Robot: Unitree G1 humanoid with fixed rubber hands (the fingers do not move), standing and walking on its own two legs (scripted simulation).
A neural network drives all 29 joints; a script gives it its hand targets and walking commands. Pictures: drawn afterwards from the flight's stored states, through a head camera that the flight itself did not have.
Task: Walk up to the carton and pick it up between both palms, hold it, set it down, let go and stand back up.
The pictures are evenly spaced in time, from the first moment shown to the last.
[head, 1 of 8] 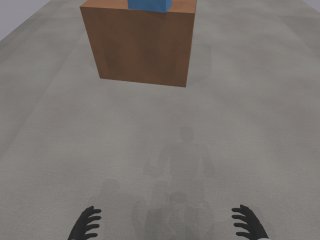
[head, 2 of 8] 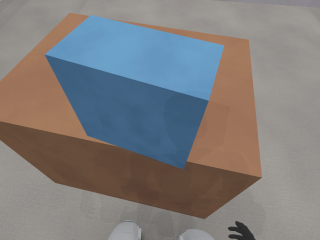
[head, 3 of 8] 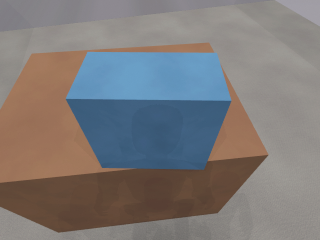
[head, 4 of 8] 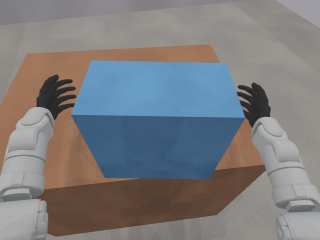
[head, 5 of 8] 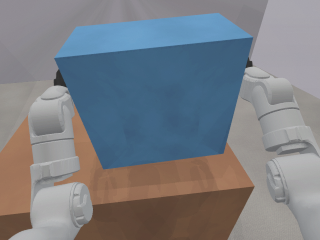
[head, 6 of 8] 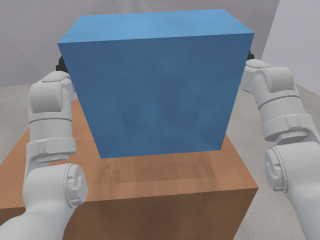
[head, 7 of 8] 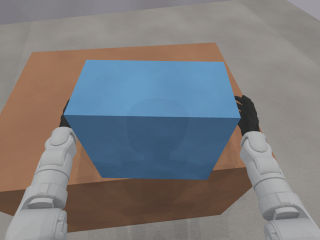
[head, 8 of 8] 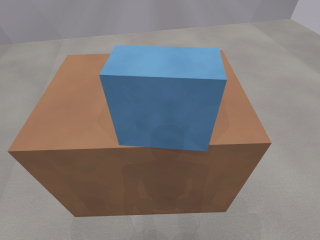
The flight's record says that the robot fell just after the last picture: no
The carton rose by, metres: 0.22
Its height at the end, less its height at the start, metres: +0.00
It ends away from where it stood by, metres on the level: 0.02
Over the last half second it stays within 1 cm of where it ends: yes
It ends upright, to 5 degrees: yes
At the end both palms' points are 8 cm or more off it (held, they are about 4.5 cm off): yes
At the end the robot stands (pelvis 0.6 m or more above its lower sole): yes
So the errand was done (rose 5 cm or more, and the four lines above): yes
